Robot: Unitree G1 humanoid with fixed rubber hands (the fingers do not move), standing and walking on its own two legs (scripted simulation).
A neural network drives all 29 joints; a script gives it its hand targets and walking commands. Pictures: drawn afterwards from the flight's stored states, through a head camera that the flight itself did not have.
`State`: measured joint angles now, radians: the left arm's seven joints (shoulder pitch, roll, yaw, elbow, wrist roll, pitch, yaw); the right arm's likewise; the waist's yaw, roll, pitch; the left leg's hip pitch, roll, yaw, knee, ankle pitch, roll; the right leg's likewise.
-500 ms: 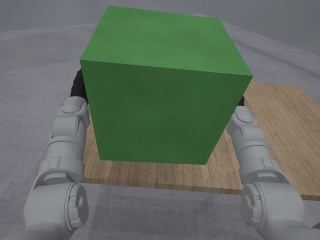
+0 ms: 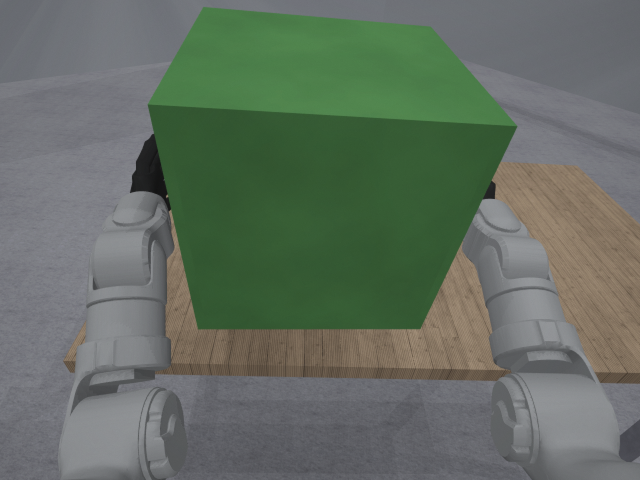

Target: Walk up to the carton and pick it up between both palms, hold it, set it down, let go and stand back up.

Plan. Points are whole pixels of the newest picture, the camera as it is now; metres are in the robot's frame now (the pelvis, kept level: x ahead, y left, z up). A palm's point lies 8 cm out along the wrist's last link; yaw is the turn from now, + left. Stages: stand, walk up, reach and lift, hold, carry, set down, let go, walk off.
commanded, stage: reach and lift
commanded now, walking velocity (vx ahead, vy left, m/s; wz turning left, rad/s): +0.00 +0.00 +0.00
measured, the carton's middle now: (316, 175) +0.44 -0.03 +0.22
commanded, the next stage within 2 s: hold in 1.38 s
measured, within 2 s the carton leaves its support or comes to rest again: neither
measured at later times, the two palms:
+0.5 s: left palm (128, 179) +0.38 +0.18 +0.26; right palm (477, 173) +0.37 -0.20 +0.27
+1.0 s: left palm (127, 165) +0.37 +0.17 +0.27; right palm (485, 157) +0.37 -0.21 +0.29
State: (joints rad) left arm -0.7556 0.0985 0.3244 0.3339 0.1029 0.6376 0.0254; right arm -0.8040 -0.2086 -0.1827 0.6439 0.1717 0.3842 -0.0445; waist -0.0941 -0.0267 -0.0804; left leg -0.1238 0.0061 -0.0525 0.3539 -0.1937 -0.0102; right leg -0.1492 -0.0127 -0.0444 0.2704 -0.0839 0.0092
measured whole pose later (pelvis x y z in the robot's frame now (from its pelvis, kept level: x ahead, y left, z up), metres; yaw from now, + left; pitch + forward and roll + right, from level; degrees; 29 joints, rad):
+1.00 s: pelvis +0.00 -0.01 +0.00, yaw +0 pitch -2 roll -2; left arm -0.84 0.17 0.31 0.34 0.07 0.86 0.02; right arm -0.97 -0.30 -0.04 0.67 0.34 0.65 -0.14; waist -0.08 0.02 -0.17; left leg -0.14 0.03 -0.07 0.40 -0.22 -0.02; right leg -0.14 0.02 -0.04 0.27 -0.09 0.00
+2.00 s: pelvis -0.01 -0.01 +0.00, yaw +1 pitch -1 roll -1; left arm -0.97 0.22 0.31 0.48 0.06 0.90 0.01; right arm -1.11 -0.34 0.00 0.80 0.36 0.70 -0.15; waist -0.05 0.02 -0.22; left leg -0.19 0.02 -0.09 0.40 -0.20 -0.03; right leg -0.18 0.02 -0.03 0.27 -0.08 -0.01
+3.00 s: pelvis +0.00 -0.01 +0.00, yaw +1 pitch -1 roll -2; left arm -0.95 0.21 0.32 0.42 0.07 0.94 0.01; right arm -1.09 -0.34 0.00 0.75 0.38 0.73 -0.16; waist -0.06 0.03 -0.22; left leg -0.18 0.02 -0.10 0.40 -0.21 -0.03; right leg -0.17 0.03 -0.01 0.27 -0.08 -0.01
